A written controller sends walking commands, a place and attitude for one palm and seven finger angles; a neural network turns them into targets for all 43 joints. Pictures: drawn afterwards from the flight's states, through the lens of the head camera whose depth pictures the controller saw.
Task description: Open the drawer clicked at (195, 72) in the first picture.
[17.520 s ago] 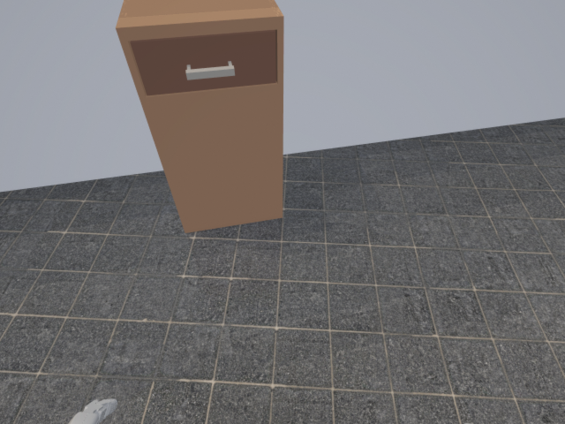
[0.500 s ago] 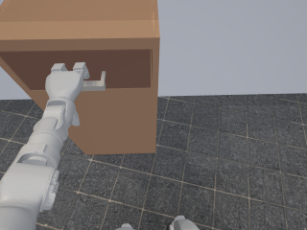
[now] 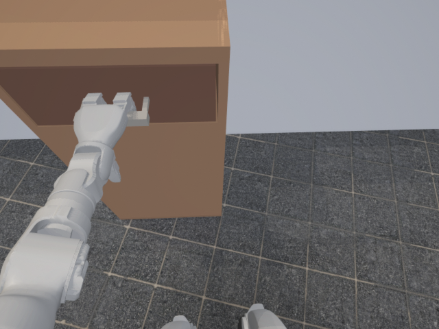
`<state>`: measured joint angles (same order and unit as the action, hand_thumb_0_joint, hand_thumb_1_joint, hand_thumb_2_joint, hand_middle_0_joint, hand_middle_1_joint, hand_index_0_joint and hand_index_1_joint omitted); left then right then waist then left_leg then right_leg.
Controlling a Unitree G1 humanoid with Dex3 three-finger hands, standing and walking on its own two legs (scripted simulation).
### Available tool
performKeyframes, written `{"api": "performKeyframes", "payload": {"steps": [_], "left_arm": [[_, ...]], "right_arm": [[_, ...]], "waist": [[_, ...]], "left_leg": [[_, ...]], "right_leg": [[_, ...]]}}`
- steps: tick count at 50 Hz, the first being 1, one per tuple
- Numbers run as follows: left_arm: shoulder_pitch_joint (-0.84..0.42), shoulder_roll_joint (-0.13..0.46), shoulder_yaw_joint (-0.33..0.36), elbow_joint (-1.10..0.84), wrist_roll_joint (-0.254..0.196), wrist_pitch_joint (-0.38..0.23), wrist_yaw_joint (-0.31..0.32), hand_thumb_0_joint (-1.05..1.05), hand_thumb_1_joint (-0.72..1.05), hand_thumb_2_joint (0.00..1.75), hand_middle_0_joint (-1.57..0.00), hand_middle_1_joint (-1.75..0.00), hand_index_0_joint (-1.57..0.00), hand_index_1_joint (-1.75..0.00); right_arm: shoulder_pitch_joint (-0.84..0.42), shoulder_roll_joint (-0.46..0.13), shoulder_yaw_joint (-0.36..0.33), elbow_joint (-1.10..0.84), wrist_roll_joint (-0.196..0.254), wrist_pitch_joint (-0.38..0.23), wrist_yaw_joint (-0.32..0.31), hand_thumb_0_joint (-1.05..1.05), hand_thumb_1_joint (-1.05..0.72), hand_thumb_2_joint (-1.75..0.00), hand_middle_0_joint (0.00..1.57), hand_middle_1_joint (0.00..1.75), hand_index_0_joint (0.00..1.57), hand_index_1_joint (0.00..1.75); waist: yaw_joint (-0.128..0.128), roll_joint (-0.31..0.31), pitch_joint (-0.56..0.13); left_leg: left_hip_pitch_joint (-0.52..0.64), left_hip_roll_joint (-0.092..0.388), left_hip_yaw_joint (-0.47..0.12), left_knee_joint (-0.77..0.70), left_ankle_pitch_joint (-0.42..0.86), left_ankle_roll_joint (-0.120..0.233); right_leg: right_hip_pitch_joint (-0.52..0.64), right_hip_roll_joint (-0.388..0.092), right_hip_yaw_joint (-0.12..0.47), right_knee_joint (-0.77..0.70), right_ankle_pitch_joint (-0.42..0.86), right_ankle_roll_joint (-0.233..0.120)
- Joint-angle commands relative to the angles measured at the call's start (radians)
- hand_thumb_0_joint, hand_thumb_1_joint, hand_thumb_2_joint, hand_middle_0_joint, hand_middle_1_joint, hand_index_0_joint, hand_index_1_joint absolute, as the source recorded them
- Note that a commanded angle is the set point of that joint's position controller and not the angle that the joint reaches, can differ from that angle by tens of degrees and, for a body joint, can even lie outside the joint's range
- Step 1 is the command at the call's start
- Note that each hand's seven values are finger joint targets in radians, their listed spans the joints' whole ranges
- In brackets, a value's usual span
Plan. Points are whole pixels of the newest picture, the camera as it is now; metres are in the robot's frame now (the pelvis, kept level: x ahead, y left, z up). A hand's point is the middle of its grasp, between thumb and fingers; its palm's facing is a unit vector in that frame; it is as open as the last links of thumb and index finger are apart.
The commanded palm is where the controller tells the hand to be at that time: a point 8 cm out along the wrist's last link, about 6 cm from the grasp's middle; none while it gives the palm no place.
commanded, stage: lower the fingers behind the handle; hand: left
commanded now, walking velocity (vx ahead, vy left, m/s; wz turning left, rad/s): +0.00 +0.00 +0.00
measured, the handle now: (114, 111) +0.53 +0.19 +0.04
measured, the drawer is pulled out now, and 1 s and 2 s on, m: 0.00 0.00 0.05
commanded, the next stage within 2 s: close the thumb around the handle in 0.34 s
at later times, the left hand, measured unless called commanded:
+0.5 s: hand (111, 137) +0.48 +0.20 +0.02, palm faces -0.04 -0.04 -1.00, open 13.8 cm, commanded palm +0.46 +0.21 +0.07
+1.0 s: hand (109, 136) +0.48 +0.20 +0.02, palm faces -0.06 -0.02 -1.00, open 6.4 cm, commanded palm +0.47 +0.20 +0.07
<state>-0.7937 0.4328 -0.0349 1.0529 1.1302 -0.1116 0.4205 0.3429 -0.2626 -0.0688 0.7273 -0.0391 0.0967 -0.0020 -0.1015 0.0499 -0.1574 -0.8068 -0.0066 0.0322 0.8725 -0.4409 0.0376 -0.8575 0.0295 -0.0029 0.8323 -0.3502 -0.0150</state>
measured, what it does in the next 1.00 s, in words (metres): stands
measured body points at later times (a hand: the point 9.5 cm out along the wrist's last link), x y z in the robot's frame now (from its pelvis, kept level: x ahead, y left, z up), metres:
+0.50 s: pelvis +0.00 +0.00 +0.00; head +0.11 +0.00 +0.44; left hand +0.48 +0.20 +0.07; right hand +0.02 -0.27 -0.13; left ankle -0.03 +0.09 -0.69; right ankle +0.02 -0.11 -0.69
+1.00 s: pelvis +0.00 +0.01 +0.00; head +0.11 +0.00 +0.44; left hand +0.48 +0.20 +0.07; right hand +0.02 -0.27 -0.13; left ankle -0.03 +0.09 -0.69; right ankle +0.02 -0.11 -0.69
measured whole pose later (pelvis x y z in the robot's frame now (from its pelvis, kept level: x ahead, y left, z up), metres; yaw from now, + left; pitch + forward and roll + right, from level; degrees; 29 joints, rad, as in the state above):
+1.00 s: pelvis +0.00 +0.01 +0.00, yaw +0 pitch +21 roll -1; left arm -0.85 0.43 -0.08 1.11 1.10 -0.06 0.37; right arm 0.34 -0.25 -0.05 0.72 -0.02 0.10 -0.01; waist -0.11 0.05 -0.15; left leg -0.79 -0.01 0.02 0.86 -0.44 0.05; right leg -0.83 0.02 -0.01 0.81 -0.35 -0.01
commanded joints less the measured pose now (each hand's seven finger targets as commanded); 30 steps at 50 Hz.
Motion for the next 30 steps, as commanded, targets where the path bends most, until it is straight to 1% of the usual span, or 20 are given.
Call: {"api": "performKeyframes", "payload": {"steps": [1,2,3,4,5,6,7,11,13,14,15,17,18,20,21,22,24,26,27,30], "left_arm": [[-0.464,0.215,0.040,-0.160,-0.015,0.070,0.054,0.00,-0.50,0.30,-0.30,-1.20,-0.30,-1.20],[-0.453,0.202,0.028,-0.143,-0.019,0.087,0.050,0.00,-0.50,0.30,-0.30,-1.20,-0.30,-1.20],[-0.460,0.221,0.035,-0.121,-0.018,0.104,0.043,0.00,-0.50,0.30,-0.30,-1.20,-0.30,-1.20],[-0.479,0.227,0.038,-0.127,-0.026,0.109,0.036,0.00,-0.50,0.30,-0.30,-1.20,-0.30,-1.20],[-0.478,0.214,0.020,-0.122,-0.028,0.115,0.026,0.00,-0.50,0.30,-0.30,-1.20,-0.30,-1.20],[-0.465,0.228,0.027,-0.102,-0.032,0.121,0.014,0.00,-0.50,0.30,-0.30,-1.20,-0.30,-1.20],[-0.473,0.225,0.017,-0.091,-0.033,0.122,0.004,0.00,-0.50,0.30,-0.30,-1.20,-0.30,-1.20],[-0.454,0.214,0.009,-0.120,-0.036,0.085,-0.035,0.00,-0.50,0.30,-0.30,-1.20,-0.30,-1.20],[-0.433,0.206,0.004,-0.115,-0.036,0.062,-0.048,0.00,-0.50,0.30,-0.30,-1.20,-0.30,-1.20],[-0.413,0.227,0.028,-0.108,-0.040,0.051,-0.051,0.00,-0.50,0.30,-0.30,-1.20,-0.30,-1.20],[-0.406,0.225,0.023,-0.120,-0.036,0.039,-0.050,0.00,-0.50,0.30,-0.30,-1.20,-0.30,-1.20],[-0.380,0.217,0.029,-0.136,-0.037,0.018,-0.042,0.00,-0.50,0.30,-0.30,-1.20,-0.30,-1.20],[-0.384,0.235,0.041,-0.134,-0.035,0.015,-0.036,0.00,-0.50,0.30,-0.30,-1.20,-0.30,-1.20],[-0.402,0.226,0.031,-0.134,-0.031,0.011,-0.024,0.00,-0.50,0.30,-0.30,-1.20,-0.30,-1.20],[-0.376,0.244,0.050,-0.120,-0.030,0.017,-0.017,0.00,-0.50,0.30,-0.30,-1.20,-0.30,-1.20],[-0.387,0.260,0.058,-0.123,-0.028,0.022,-0.009,0.00,-0.50,0.30,-0.30,-1.20,-0.30,-1.20],[-0.400,0.287,0.084,-0.147,-0.029,0.026,0.004,0.00,-0.39,0.35,-0.31,-1.21,-0.31,-1.21],[-0.398,0.238,0.048,-0.153,-0.028,0.038,0.009,0.00,-0.28,0.40,-0.32,-1.22,-0.32,-1.22],[-0.386,0.238,0.054,-0.154,-0.028,0.042,0.011,0.00,-0.22,0.42,-0.32,-1.23,-0.32,-1.23],[-0.415,0.233,0.035,-0.142,-0.028,0.061,0.005,0.00,-0.05,0.49,-0.33,-1.25,-0.33,-1.25]], "right_arm": [[0.132,-0.153,-0.058,-0.050,0.002,-0.011,0.000,0.00,-0.90,-0.90,0.20,0.30,0.20,0.30],[0.128,-0.153,-0.056,-0.053,0.003,-0.009,0.001,0.00,-0.90,-0.90,0.20,0.30,0.20,0.30],[0.126,-0.156,-0.052,-0.050,0.007,-0.004,-0.001,0.00,-0.90,-0.90,0.20,0.30,0.20,0.30],[0.123,-0.160,-0.050,-0.051,0.006,-0.002,-0.004,0.00,-0.90,-0.90,0.20,0.30,0.20,0.30],[0.124,-0.156,-0.047,-0.058,0.011,-0.001,-0.006,0.00,-0.90,-0.90,0.20,0.30,0.20,0.30],[0.121,-0.158,-0.045,-0.057,0.015,0.000,-0.010,0.00,-0.90,-0.90,0.20,0.30,0.20,0.30],[0.119,-0.158,-0.041,-0.060,0.015,0.000,-0.014,0.00,-0.90,-0.90,0.20,0.30,0.20,0.30],[0.121,-0.153,-0.039,-0.074,0.016,-0.006,-0.025,0.00,-0.90,-0.90,0.20,0.30,0.20,0.30],[0.121,-0.151,-0.038,-0.078,0.016,-0.010,-0.028,0.00,-0.90,-0.90,0.20,0.30,0.20,0.30],[0.122,-0.152,-0.037,-0.076,0.015,-0.009,-0.030,0.00,-0.90,-0.90,0.20,0.30,0.20,0.30],[0.120,-0.151,-0.036,-0.082,0.015,-0.011,-0.030,0.00,-0.90,-0.90,0.20,0.30,0.20,0.30],[0.120,-0.148,-0.040,-0.086,0.012,-0.015,-0.029,0.00,-0.90,-0.90,0.20,0.30,0.20,0.30],[0.120,-0.150,-0.037,-0.079,0.012,-0.014,-0.028,0.00,-0.90,-0.90,0.20,0.30,0.20,0.30],[0.125,-0.149,-0.039,-0.078,0.011,-0.017,-0.025,0.00,-0.90,-0.90,0.20,0.30,0.20,0.30],[0.123,-0.152,-0.040,-0.076,0.012,-0.016,-0.023,0.00,-0.90,-0.90,0.20,0.30,0.20,0.30],[0.122,-0.154,-0.038,-0.076,0.011,-0.015,-0.022,0.00,-0.90,-0.90,0.20,0.30,0.20,0.30],[0.124,-0.155,-0.041,-0.075,0.007,-0.012,-0.019,0.00,-0.90,-0.90,0.20,0.30,0.20,0.30],[0.128,-0.149,-0.045,-0.075,0.008,-0.010,-0.014,0.00,-0.90,-0.90,0.20,0.30,0.20,0.30],[0.128,-0.150,-0.048,-0.072,0.007,-0.009,-0.011,0.00,-0.90,-0.90,0.20,0.30,0.20,0.30],[0.127,-0.154,-0.046,-0.070,0.011,-0.004,-0.012,0.00,-0.90,-0.90,0.20,0.30,0.20,0.30]], "waist": [[-0.030,0.022,-0.469],[-0.028,0.027,-0.459],[-0.033,0.001,-0.430],[-0.036,0.001,-0.441],[-0.037,-0.009,-0.433],[-0.034,-0.015,-0.414],[-0.042,-0.032,-0.398],[-0.031,0.000,-0.410],[-0.033,-0.022,-0.388],[-0.026,-0.036,-0.386],[-0.021,-0.015,-0.386],[-0.014,-0.024,-0.397],[-0.015,-0.020,-0.384],[-0.027,-0.023,-0.373],[-0.013,-0.017,-0.372],[-0.013,-0.013,-0.375],[-0.007,-0.018,-0.430],[-0.011,0.021,-0.445],[-0.007,0.016,-0.457],[-0.024,0.002,-0.428]], "left_leg": [[0.303,-0.001,-0.036,-0.067,0.513,-0.014],[0.295,-0.006,-0.028,-0.072,0.497,-0.011],[0.282,-0.005,-0.032,-0.082,0.473,-0.010],[0.283,-0.005,-0.034,-0.085,0.479,-0.008],[0.276,-0.008,-0.030,-0.094,0.450,-0.004],[0.262,-0.011,-0.027,-0.102,0.429,-0.002],[0.251,-0.011,-0.026,-0.108,0.407,0.001],[0.285,-0.008,-0.028,-0.111,0.431,0.001],[0.268,-0.008,-0.027,-0.109,0.415,0.002],[0.256,-0.009,-0.026,-0.107,0.422,0.003],[0.254,-0.009,-0.026,-0.109,0.417,0.002],[0.250,-0.011,-0.023,-0.098,0.426,0.003],[0.238,-0.010,-0.023,-0.097,0.423,0.001],[0.227,-0.009,-0.025,-0.093,0.416,0.001],[0.219,-0.011,-0.022,-0.092,0.405,0.000],[0.211,-0.012,-0.020,-0.091,0.408,0.000],[0.223,-0.014,-0.022,-0.082,0.441,0.000],[0.263,-0.009,-0.024,-0.081,0.492,-0.006],[0.273,-0.007,-0.023,-0.076,0.501,-0.008],[0.269,-0.006,-0.027,-0.084,0.479,-0.007]], "right_leg": [[0.255,0.022,-0.015,-0.068,0.361,-0.022],[0.266,0.022,-0.013,-0.078,0.359,-0.022],[0.270,0.022,-0.016,-0.083,0.346,-0.022],[0.279,0.021,-0.014,-0.084,0.355,-0.022],[0.295,0.020,-0.012,-0.096,0.343,-0.019],[0.305,0.019,-0.008,-0.102,0.339,-0.020],[0.310,0.017,-0.006,-0.110,0.330,-0.017],[0.308,0.017,-0.003,-0.110,0.339,-0.021],[0.304,0.016,-0.003,-0.110,0.331,-0.020],[0.318,0.016,-0.001,-0.108,0.342,-0.022],[0.312,0.015,0.000,-0.105,0.337,-0.022],[0.315,0.016,0.002,-0.100,0.348,-0.022],[0.307,0.016,0.002,-0.095,0.349,-0.023],[0.291,0.016,-0.001,-0.092,0.341,-0.022],[0.291,0.016,0.000,-0.090,0.329,-0.024],[0.296,0.016,0.001,-0.088,0.335,-0.024],[0.322,0.016,0.002,-0.078,0.365,-0.024],[0.305,0.019,-0.005,-0.074,0.384,-0.025],[0.305,0.019,-0.007,-0.074,0.384,-0.023],[0.293,0.021,-0.009,-0.084,0.366,-0.021]]}}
